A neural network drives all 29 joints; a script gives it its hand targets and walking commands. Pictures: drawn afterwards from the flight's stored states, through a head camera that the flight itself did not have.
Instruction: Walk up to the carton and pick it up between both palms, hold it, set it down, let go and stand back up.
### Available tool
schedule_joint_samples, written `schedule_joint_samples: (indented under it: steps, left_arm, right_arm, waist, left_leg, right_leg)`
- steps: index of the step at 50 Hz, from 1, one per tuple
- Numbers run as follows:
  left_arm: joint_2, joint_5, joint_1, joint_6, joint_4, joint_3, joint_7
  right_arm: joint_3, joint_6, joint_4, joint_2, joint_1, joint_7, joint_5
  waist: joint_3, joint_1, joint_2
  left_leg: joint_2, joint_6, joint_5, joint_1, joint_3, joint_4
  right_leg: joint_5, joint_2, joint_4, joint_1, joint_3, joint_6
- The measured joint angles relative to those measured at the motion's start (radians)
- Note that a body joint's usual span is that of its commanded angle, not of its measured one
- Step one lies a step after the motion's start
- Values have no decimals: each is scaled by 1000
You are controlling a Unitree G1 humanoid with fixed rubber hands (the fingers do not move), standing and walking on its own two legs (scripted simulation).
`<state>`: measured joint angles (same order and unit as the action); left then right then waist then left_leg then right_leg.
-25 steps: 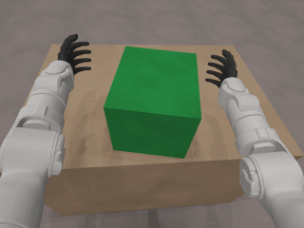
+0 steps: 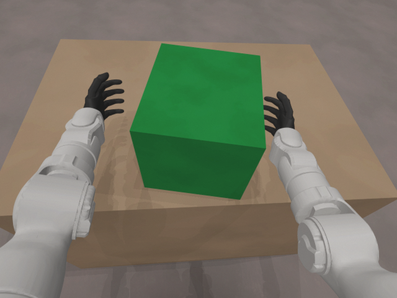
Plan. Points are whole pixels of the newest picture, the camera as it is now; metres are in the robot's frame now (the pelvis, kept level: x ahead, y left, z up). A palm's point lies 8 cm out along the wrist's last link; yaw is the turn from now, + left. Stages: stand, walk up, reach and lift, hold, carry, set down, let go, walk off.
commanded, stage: reach and lift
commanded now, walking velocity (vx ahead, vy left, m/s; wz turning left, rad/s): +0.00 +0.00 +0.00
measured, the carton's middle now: (201, 122) +0.52 -0.03 +0.02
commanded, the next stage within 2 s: none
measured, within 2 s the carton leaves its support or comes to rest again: neither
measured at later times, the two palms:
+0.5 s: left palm (104, 116) +0.49 +0.19 +0.07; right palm (277, 134) +0.43 -0.18 +0.07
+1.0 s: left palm (118, 118) +0.48 +0.16 +0.07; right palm (272, 142) +0.41 -0.17 +0.06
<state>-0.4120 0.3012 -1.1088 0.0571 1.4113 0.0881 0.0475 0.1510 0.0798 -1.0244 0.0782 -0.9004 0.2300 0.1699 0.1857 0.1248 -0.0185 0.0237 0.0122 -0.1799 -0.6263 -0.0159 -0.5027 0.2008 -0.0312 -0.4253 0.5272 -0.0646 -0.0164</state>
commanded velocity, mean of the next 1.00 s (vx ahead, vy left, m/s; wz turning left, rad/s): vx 0.00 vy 0.00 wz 0.00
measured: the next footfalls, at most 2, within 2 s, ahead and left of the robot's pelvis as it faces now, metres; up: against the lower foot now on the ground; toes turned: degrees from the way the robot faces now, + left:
none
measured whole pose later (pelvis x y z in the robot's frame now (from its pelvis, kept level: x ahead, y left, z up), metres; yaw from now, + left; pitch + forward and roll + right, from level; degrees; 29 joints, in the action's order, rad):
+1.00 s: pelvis +0.01 +0.02 +0.01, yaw -1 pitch +14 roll -1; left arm -0.21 -0.21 -1.08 0.28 1.40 -0.44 0.08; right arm 0.71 -0.18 -0.86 -0.15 -0.81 0.10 -0.41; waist 0.06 0.07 -0.04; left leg 0.00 0.04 -0.17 -0.51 -0.06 -0.43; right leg 0.20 -0.01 -0.38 0.44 -0.02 0.01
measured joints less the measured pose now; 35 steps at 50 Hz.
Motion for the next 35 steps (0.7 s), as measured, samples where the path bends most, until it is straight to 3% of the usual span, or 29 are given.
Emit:
schedule_joint_samples:
  steps: [9, 25, 31, 35]
  left_arm:
    - [24, -15, -6, 72, 27, -4, -7]
    - [42, -35, -34, 147, 76, -9, -13]
    - [67, -51, -40, 145, 69, -16, -16]
    - [104, -115, -41, 164, 51, -84, -5]
  right_arm:
    - [33, -71, -44, 2, -9, -16, -37]
    - [-1, -169, -117, 18, -30, -32, 7]
    - [41, -170, -116, 13, -36, -34, -26]
    - [96, -175, -87, -7, -23, -35, -85]
  waist:
    - [28, 2, 4]
    - [32, 5, -8]
    - [31, 1, -2]
    - [22, -5, -6]
  left_leg:
    - [-2, 4, -20, -95, 8, -61]
    - [2, 10, -44, -137, -7, -104]
    - [-1, 13, -41, -143, -9, -102]
    - [-4, 19, -34, -133, -14, -90]
  right_leg:
    - [25, 4, -63, 93, -8, 3]
    - [36, 3, -95, 135, 7, 12]
    - [32, 5, -93, 141, 9, 15]
    - [27, 8, -87, 135, 13, 18]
